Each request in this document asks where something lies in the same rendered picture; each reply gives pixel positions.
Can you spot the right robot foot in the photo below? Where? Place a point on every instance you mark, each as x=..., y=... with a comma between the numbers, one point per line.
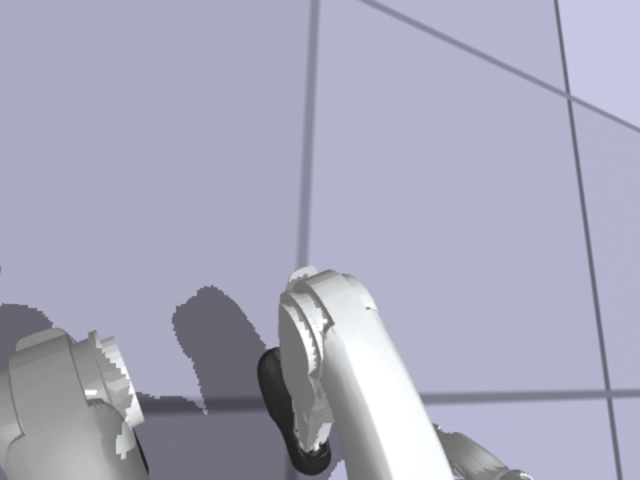
x=279, y=405

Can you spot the left robot foot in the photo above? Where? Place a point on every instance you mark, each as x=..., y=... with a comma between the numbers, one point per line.
x=142, y=455

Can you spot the right robot hand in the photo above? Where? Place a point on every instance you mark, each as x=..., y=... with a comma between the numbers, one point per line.
x=468, y=459

